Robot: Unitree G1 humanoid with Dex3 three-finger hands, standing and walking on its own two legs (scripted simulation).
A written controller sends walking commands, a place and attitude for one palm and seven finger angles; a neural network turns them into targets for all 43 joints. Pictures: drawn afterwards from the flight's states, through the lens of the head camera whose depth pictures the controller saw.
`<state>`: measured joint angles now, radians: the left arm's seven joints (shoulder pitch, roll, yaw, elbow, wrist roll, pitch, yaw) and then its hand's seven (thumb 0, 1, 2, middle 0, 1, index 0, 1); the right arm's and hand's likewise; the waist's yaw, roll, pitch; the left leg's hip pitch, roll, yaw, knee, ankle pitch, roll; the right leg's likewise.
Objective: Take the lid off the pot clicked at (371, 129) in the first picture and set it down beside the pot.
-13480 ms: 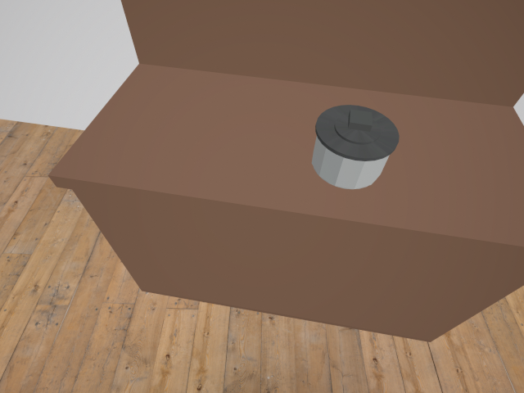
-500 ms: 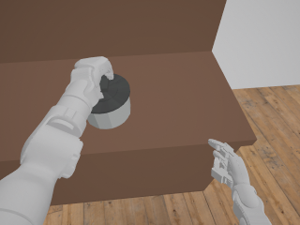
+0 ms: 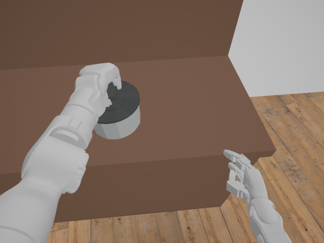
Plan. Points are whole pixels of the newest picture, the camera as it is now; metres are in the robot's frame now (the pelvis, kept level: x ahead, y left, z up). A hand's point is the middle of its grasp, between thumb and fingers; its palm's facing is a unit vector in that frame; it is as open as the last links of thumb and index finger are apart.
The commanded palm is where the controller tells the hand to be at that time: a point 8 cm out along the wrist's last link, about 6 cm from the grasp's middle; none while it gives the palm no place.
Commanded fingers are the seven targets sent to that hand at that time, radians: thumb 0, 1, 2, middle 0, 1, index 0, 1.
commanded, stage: close the fingers and squeeze the knob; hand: left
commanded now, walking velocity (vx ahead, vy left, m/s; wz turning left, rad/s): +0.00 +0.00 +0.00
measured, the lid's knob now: (108, 93) +0.51 +0.12 +0.09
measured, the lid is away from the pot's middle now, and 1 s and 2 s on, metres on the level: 0.00 0.00 0.00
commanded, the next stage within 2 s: lift the lid straight up in 0.78 s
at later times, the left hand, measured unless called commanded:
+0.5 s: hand (103, 94) +0.48 +0.13 +0.11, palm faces -0.36 -0.10 -0.93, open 8.4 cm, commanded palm +0.49 +0.14 +0.16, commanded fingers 0.00 0.41 1.00 -0.82 -1.07 -0.68 -0.99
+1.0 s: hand (102, 96) +0.48 +0.13 +0.11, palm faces -0.37 -0.09 -0.93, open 8.3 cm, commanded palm +0.50 +0.13 +0.17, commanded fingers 0.00 0.62 1.05 -1.07 -1.16 -0.70 -1.02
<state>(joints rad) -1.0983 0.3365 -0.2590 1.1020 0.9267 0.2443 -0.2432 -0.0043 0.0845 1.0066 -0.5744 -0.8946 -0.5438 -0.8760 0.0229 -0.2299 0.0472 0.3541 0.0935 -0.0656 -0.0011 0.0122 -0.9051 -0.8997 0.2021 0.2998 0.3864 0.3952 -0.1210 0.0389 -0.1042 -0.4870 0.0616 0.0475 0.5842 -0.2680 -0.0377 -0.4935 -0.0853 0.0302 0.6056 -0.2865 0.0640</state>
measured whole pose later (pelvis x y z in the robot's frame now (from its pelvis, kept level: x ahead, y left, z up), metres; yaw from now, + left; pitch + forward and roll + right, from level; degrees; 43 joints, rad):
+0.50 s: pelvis +0.00 +0.00 +0.00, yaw +0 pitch +10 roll +1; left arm -1.09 0.34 -0.23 1.09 0.94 0.23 -0.25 -0.02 0.17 0.89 -0.72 -1.02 -0.55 -0.92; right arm 0.02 -0.23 0.04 0.35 0.09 -0.05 0.00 0.01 -0.91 -0.90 0.20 0.30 0.40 0.40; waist -0.12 0.03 -0.11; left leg -0.49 0.06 0.05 0.60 -0.28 -0.03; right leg -0.50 -0.09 0.03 0.60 -0.28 0.07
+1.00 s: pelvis +0.00 +0.00 +0.00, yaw +0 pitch +10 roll +1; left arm -1.10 0.34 -0.26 1.10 0.92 0.24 -0.25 -0.02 0.24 0.90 -0.94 -1.11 -0.49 -0.91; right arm 0.02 -0.23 0.05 0.37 0.09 -0.08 -0.02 0.01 -0.90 -0.90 0.20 0.30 0.37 0.39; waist -0.12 0.03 -0.10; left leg -0.49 0.06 0.05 0.59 -0.27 -0.03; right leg -0.49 -0.09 0.03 0.60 -0.28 0.07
